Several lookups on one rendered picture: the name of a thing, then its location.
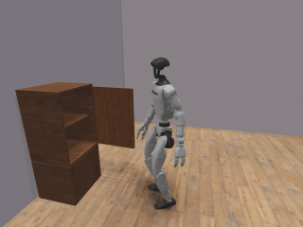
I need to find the left robot shin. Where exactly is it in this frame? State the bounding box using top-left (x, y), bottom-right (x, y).
top-left (152, 172), bottom-right (171, 202)

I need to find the left robot hand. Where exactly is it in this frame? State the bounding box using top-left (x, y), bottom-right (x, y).
top-left (173, 146), bottom-right (187, 167)

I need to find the right robot hand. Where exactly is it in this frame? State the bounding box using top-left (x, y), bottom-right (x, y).
top-left (135, 123), bottom-right (149, 140)

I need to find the left robot foot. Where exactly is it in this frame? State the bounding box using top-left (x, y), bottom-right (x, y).
top-left (154, 197), bottom-right (176, 210)

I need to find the left robot upper arm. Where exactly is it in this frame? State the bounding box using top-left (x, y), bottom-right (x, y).
top-left (163, 85), bottom-right (185, 120)

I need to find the robot right forearm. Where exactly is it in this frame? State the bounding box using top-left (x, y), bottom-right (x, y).
top-left (143, 105), bottom-right (155, 126)

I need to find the cupboard door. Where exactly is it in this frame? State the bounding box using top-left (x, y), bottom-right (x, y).
top-left (92, 86), bottom-right (135, 149)

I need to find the robot left forearm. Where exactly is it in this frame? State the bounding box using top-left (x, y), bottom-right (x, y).
top-left (175, 112), bottom-right (186, 147)

